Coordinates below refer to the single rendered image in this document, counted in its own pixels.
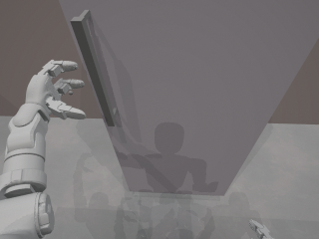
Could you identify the left robot upper arm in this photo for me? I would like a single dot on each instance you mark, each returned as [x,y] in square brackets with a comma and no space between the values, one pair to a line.
[29,216]

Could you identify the robot right hand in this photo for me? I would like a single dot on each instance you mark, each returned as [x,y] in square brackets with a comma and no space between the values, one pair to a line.
[261,231]

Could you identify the fridge door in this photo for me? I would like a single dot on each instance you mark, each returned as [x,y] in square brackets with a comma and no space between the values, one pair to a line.
[194,82]

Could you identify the robot left forearm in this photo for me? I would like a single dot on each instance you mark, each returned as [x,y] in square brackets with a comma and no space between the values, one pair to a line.
[25,154]

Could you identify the robot left hand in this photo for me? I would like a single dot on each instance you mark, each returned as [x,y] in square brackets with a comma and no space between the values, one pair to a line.
[40,90]

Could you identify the handle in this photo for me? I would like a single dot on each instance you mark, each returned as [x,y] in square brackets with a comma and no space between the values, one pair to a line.
[82,33]

